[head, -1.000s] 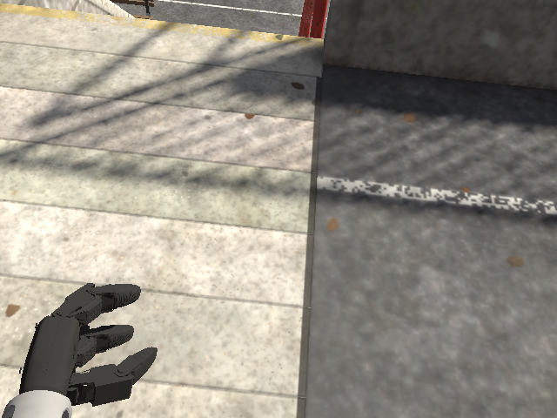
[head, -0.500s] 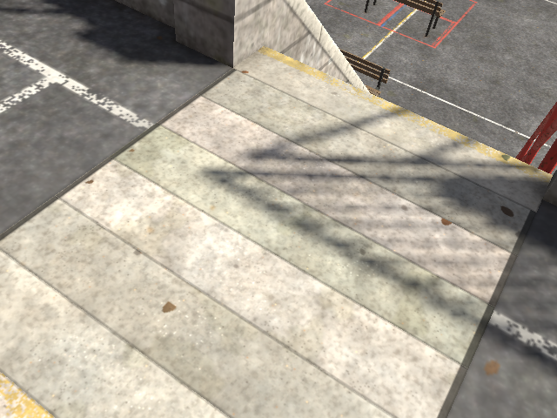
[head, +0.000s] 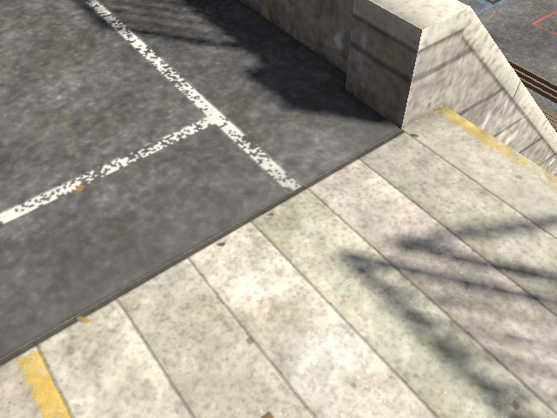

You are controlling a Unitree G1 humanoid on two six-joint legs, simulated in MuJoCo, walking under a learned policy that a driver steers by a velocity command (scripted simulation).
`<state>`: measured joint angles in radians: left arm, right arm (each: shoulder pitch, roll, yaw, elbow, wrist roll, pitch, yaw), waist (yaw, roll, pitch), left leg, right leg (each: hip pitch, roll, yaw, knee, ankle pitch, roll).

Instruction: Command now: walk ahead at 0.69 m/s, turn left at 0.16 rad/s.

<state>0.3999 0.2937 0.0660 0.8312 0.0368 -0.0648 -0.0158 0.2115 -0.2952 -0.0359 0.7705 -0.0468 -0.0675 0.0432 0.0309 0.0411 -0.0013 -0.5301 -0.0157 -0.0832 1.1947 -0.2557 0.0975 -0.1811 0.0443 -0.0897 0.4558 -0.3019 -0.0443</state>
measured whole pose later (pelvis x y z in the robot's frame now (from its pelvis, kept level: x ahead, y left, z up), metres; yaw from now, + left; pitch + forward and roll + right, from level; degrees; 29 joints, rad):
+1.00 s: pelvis +0.44 +0.01 +0.01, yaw +45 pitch +1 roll +0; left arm 0.32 0.31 0.06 0.71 0.03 -0.04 0.00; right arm 0.25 -0.36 -0.09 0.59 -0.04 0.05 0.06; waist 0.02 0.02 -0.04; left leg -0.73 0.01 -0.09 1.29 -0.18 -0.02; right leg -0.16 -0.02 -0.07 0.37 -0.24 0.00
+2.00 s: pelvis +0.63 +0.83 -0.01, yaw +102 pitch +0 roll -3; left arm 0.49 0.32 0.07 0.88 0.03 -0.09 0.00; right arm 0.01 -0.35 -0.03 0.64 -0.03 0.00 0.08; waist 0.06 0.05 0.03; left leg -0.77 0.05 0.03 1.14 -0.11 0.12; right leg 0.04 -0.01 -0.26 0.34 -0.37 0.03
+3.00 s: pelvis +0.16 +1.63 -0.03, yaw +158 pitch +1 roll -2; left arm 0.55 0.26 0.03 0.92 0.03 -0.06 0.01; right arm -0.08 -0.29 0.00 0.61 -0.04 -0.03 0.08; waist 0.06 0.03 0.05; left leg -0.61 -0.06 0.12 0.69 -0.12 0.22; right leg 0.26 -0.06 -0.32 0.44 -0.45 0.07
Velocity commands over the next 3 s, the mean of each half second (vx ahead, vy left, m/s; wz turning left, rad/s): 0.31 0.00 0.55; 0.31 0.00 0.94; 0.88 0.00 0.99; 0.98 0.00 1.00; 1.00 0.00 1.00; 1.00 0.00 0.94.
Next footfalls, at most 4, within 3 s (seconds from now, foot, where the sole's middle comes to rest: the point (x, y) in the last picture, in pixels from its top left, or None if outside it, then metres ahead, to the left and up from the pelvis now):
0.22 left None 0.40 0.08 -0.77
0.72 right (330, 406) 0.53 -0.06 -0.77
1.30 left None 0.48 0.36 -0.77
1.72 right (15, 314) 0.76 0.78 -0.77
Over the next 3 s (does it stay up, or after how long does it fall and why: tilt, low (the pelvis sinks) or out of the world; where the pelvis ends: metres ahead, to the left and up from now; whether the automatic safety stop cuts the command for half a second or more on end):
stays up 0.16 1.63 -0.03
